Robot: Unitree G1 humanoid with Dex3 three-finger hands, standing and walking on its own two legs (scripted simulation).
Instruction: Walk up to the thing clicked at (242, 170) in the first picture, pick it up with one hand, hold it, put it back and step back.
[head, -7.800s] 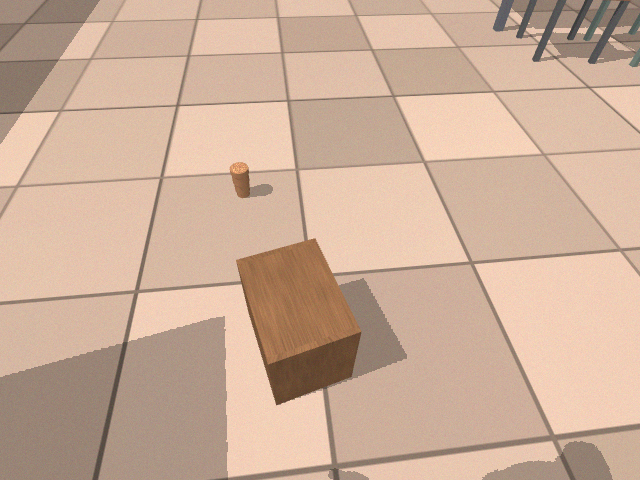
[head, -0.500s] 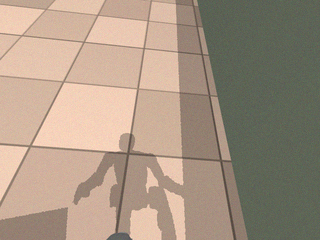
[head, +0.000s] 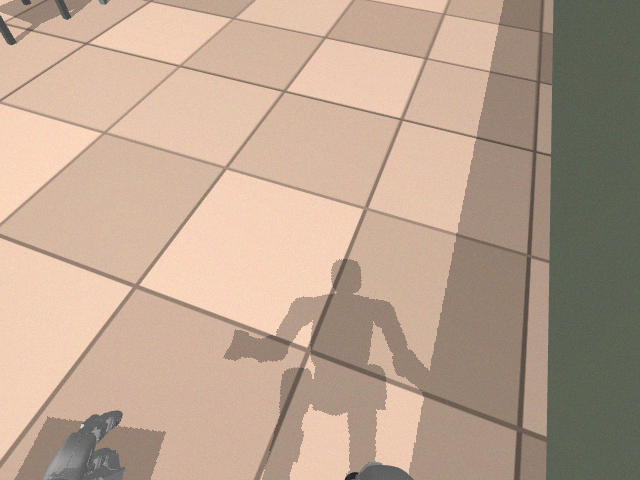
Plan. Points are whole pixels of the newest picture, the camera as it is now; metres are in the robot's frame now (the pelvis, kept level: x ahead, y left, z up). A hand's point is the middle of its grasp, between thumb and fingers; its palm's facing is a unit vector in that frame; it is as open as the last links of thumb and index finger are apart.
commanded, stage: walk up
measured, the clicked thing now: out of the picture +0.08 +1.45 -0.68
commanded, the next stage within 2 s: none
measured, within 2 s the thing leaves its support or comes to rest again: neither
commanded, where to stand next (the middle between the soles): +0.11 -0.01 m, yaw +23 degrees
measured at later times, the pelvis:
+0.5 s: pelvis +0.08 -0.04 -0.01, yaw +13 degrees
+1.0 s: pelvis +0.02 -0.06 +0.00, yaw +22 degrees
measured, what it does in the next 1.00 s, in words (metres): steps on the spot, turning left: left foot, then right foot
